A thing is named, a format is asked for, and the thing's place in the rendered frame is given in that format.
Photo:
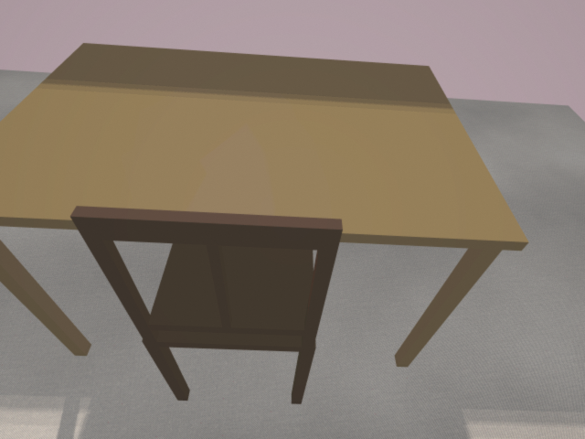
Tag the table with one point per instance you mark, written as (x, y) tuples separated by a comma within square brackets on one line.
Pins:
[(377, 145)]

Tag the chair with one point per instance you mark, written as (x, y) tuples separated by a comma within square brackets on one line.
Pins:
[(231, 281)]

